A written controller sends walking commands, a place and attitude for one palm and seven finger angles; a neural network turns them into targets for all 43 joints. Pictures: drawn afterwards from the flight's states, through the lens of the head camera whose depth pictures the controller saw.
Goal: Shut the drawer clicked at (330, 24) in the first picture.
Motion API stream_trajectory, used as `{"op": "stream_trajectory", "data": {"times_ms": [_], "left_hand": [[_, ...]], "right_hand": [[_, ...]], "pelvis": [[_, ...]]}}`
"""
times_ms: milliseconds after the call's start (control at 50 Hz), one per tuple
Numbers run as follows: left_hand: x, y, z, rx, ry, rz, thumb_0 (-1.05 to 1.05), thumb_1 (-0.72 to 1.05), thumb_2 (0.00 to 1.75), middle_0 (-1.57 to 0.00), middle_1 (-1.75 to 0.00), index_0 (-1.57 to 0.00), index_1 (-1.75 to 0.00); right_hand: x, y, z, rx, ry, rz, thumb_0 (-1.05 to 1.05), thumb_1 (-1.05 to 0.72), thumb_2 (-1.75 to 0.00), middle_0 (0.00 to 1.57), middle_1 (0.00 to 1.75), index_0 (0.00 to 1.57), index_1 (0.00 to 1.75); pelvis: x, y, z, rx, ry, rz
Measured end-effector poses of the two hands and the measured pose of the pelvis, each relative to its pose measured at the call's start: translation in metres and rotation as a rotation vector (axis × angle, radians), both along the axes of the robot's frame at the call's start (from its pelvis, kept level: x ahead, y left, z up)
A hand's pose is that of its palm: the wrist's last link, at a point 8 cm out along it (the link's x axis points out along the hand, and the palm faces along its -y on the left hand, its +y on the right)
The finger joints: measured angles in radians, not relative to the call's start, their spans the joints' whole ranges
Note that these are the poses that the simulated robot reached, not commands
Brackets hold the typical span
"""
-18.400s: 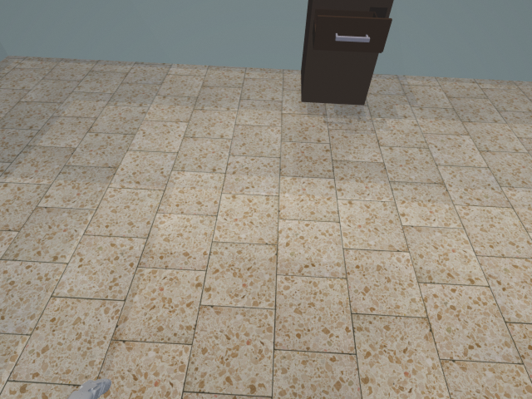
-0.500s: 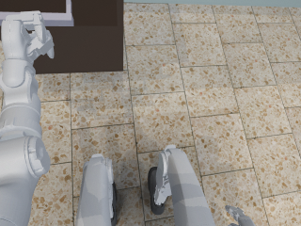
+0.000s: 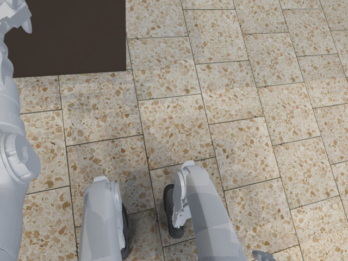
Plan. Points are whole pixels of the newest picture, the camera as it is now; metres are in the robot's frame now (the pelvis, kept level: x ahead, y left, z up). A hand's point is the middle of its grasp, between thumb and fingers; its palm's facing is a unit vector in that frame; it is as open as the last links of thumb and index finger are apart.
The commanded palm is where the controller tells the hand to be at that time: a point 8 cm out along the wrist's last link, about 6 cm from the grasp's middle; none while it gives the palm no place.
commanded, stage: push the drawer shut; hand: left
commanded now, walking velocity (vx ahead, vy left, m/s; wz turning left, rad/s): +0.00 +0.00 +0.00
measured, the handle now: out of the picture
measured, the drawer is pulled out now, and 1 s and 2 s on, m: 0.03 0.00 0.00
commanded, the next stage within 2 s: pull the fist back off the drawer in 0.40 s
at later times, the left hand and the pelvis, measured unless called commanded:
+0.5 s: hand out of the picture +0.62 +0.22 +0.02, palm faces +0.10 -0.99 -0.06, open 2.7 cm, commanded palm +0.65 +0.20 +0.02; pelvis -0.01 +0.00 -0.02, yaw -1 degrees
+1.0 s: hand out of the picture +0.61 +0.22 +0.02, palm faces +0.08 -1.00 -0.04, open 3.1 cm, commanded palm +0.59 +0.21 +0.02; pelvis -0.01 +0.01 -0.01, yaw -2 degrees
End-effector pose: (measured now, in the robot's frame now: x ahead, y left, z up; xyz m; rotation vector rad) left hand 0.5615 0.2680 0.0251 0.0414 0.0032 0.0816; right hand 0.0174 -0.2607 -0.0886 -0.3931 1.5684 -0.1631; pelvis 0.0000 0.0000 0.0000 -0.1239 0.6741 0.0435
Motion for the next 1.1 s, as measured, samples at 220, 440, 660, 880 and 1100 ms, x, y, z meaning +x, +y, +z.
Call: {"op": "stream_trajectory", "data": {"times_ms": [220,440,660,880,1100], "left_hand": [[0.025,0.001,0.001,0.002,-0.003,0.014,-0.03,0.8,0.94,-1.4,-1.6,-1.4,-1.6],[0.032,0.008,-0.001,0.011,0.004,0.015,-0.07,0.71,0.98,-1.4,-1.6,-1.4,-1.6],[0.033,0.01,0.001,0.021,0.013,0.016,-0.05,0.67,0.98,-1.4,-1.6,-1.4,-1.6],[0.03,0.005,0.0,0.004,0.017,0.0,-0.03,0.79,0.93,-1.4,-1.6,-1.4,-1.6],[0.007,0.008,-0.01,-0.009,0.035,0.004,0.01,0.88,0.91,-1.4,-1.6,-1.4,-1.6]], "right_hand": [[-0.015,0.0,0.005,-0.034,0.042,-0.015,0.0,-0.91,-0.9,0.2,0.3,0.21,0.3],[-0.042,0.004,0.005,-0.038,0.105,-0.04,0.0,-0.91,-0.9,0.2,0.3,0.21,0.3],[-0.062,0.004,0.006,-0.055,0.096,-0.052,0.0,-0.91,-0.9,0.2,0.3,0.21,0.3],[-0.065,0.014,0.005,-0.019,0.091,-0.077,0.0,-0.91,-0.9,0.2,0.3,0.21,0.3],[-0.025,0.018,0.006,0.036,0.046,-0.063,0.0,-0.91,-0.9,0.2,0.3,0.21,0.3]], "pelvis": [[-0.002,0.002,-0.007,-0.015,0.017,0.003],[-0.01,-0.001,-0.014,-0.02,0.018,0.005],[-0.023,-0.003,-0.022,-0.029,0.014,0.002],[-0.021,0.003,-0.018,-0.027,0.013,-0.013],[-0.001,0.007,0.001,-0.011,0.018,-0.022]]}}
